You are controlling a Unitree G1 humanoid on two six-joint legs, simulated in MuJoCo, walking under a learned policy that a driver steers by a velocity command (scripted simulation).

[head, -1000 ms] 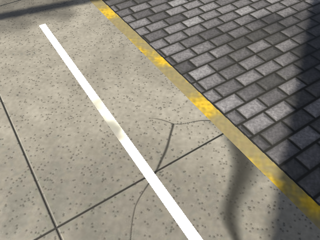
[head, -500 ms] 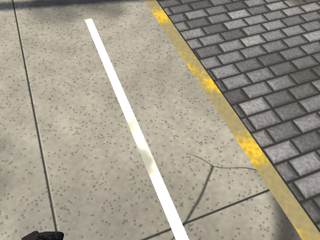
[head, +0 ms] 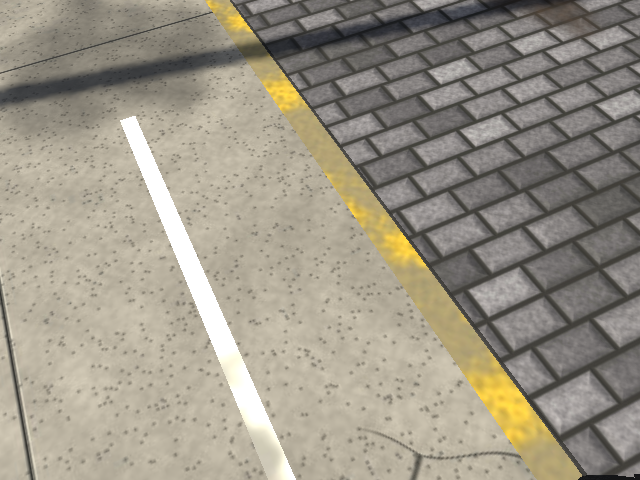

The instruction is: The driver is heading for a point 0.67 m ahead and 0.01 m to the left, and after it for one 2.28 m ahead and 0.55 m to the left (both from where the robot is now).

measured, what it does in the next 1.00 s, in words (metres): walks ahead: left foot, then right foot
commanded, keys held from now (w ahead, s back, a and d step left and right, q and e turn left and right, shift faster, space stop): w+e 0.12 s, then w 0.48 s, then w+q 0.20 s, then q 0.20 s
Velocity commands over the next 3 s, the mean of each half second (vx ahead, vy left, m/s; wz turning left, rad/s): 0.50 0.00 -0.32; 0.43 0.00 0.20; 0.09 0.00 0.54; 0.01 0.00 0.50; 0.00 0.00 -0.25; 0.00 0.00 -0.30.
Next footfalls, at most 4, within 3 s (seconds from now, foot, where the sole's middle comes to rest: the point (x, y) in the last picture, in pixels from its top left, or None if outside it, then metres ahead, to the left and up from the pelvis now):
0.22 left None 0.30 0.13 -0.78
0.70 right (449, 457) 0.52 -0.17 -0.78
1.16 left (340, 366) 0.72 0.06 -0.78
1.60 right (440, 363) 0.73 -0.17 -0.78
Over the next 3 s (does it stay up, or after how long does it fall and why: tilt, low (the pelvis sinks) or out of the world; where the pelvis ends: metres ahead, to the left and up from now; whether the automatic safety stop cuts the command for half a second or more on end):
stays up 0.62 -0.07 -0.01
